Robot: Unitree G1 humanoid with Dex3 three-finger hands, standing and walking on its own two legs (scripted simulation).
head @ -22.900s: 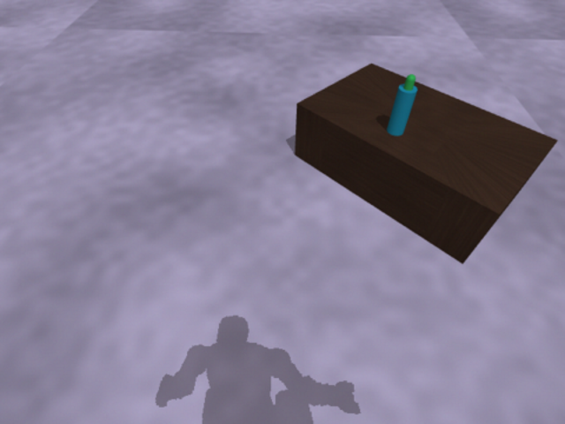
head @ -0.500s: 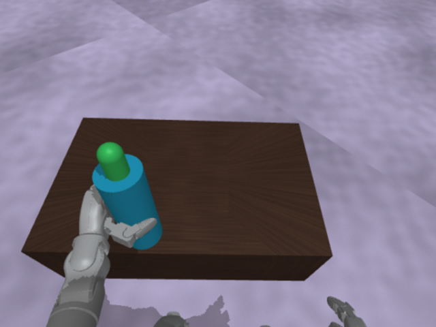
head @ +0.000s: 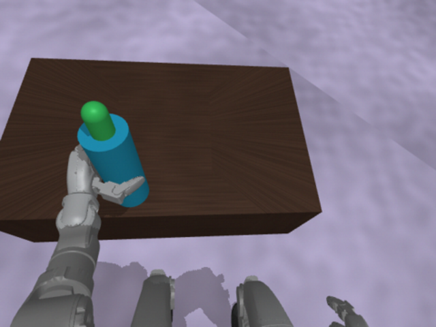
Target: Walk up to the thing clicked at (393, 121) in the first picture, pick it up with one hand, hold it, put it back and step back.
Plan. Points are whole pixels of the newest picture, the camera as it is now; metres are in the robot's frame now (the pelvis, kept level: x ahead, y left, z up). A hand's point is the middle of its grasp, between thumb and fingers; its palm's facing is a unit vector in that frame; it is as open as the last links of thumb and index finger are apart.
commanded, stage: crouch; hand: left
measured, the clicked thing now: (116, 158) +0.41 +0.18 +0.01
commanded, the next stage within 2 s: lower in 0.88 s
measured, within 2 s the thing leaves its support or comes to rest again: neither
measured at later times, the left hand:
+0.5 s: hand (133, 157) +0.48 +0.18 -0.13, palm faces +0.12 -0.99 -0.04, open 10.4 cm
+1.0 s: hand (141, 157) +0.51 +0.17 -0.18, palm faces +0.10 -0.99 -0.07, open 10.5 cm
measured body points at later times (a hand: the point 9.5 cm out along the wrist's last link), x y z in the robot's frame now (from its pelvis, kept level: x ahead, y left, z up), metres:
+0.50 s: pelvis +0.00 +0.00 -0.09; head +0.20 +0.03 +0.31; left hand +0.47 +0.23 -0.12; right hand +0.07 -0.25 -0.23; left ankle +0.06 +0.14 -0.64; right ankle +0.01 -0.14 -0.64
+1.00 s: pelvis -0.02 +0.00 -0.15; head +0.20 +0.03 +0.25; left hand +0.50 +0.23 -0.17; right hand +0.01 -0.27 -0.27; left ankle +0.06 +0.14 -0.64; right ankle +0.01 -0.14 -0.64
